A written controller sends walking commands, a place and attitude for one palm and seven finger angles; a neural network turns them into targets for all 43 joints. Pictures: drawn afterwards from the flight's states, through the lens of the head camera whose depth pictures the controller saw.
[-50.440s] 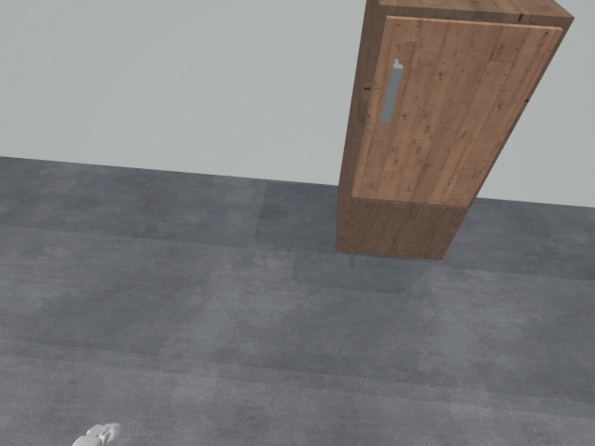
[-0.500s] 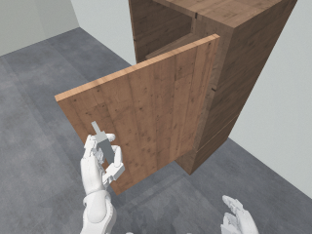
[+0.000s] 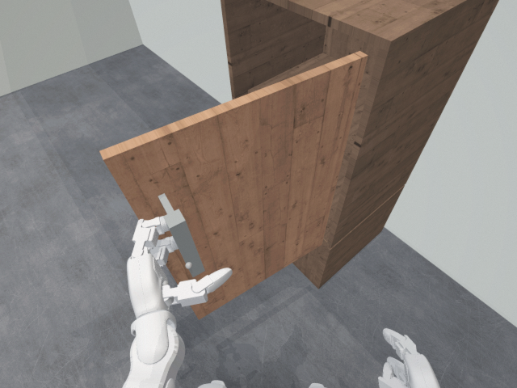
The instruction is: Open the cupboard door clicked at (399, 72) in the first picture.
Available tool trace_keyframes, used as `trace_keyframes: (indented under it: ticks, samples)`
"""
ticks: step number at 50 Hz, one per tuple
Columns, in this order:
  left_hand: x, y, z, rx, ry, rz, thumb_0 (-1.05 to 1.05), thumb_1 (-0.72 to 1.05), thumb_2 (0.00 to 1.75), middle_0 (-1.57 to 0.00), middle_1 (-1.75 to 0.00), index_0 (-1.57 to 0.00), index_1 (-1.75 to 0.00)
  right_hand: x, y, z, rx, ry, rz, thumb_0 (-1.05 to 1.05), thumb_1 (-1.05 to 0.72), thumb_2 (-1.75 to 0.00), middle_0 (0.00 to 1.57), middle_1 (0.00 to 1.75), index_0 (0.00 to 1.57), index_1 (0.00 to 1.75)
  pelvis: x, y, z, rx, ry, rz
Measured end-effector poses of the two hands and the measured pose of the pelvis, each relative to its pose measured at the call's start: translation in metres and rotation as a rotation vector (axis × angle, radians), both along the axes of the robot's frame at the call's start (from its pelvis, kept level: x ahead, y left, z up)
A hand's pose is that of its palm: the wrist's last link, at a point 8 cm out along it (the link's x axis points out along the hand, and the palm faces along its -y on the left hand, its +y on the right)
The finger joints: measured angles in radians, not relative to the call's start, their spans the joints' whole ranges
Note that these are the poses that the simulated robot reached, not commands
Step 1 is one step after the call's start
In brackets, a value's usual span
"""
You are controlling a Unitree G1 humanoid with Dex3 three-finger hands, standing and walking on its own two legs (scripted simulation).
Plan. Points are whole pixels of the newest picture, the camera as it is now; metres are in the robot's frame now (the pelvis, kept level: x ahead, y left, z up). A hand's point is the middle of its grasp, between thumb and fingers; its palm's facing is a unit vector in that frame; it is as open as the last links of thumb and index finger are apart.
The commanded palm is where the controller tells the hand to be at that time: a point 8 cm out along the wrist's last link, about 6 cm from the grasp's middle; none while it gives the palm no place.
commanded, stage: open thumb and fingers to let go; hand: left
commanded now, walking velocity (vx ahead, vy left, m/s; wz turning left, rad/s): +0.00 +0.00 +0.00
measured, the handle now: (181, 236) +0.33 +0.14 +0.05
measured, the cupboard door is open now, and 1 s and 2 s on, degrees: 82 80 80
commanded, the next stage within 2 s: slide the hand sideways off the handle in 0.36 s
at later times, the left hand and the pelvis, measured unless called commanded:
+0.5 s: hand (195, 261) +0.29 +0.11 +0.06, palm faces +0.27 -0.96 -0.01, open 15.9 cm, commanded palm +0.25 +0.17 +0.06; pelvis -0.01 +0.04 -0.01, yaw -1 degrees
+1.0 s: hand (173, 294) +0.24 +0.14 +0.05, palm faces -0.13 -0.99 -0.04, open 16.4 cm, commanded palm +0.22 +0.20 +0.06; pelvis +0.00 +0.05 -0.01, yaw -1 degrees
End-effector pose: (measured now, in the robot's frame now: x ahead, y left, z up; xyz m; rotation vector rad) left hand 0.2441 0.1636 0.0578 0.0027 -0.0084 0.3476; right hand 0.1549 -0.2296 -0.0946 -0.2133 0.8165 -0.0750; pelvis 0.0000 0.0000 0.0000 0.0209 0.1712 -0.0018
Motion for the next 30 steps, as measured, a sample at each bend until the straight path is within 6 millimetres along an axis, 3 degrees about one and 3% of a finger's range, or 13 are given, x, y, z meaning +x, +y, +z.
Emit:
trace_keyframes:
  ticks: [9, 24, 30]
  samples:
    - [0.000, 0.006, -0.003, -0.030, -0.018, -0.033, 0.00, -0.43, 0.33, -0.29, -1.06, -0.28, -1.06, 0.002, 0.020, 0.004, -0.002, -0.030, 0.014, 0.01, -0.90, -0.90, 0.20, 0.30, 0.20, 0.30, -0.006, 0.017, -0.003, -0.016, 0.002, -0.004]
    - [0.010, -0.005, -0.001, -0.011, -0.013, -0.056, -0.01, -0.50, 0.30, -0.22, -0.47, -0.20, -0.46, -0.006, 0.056, -0.003, 0.026, -0.006, 0.038, 0.01, -0.90, -0.90, 0.20, 0.30, 0.20, 0.30, -0.011, 0.036, -0.007, -0.029, 0.004, -0.007]
    - [0.008, 0.017, -0.002, 0.134, -0.011, -0.337, -0.01, -0.50, 0.30, -0.16, -0.37, -0.09, -0.34, -0.013, 0.053, -0.003, 0.014, 0.009, 0.031, 0.01, -0.90, -0.90, 0.20, 0.30, 0.20, 0.30, -0.010, 0.038, -0.008, -0.030, 0.004, -0.003]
